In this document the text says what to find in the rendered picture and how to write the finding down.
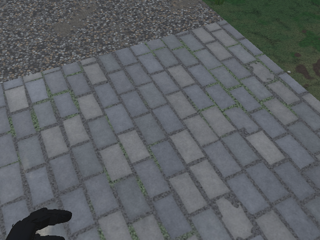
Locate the robot left hand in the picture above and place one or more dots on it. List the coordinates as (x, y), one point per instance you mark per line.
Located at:
(37, 220)

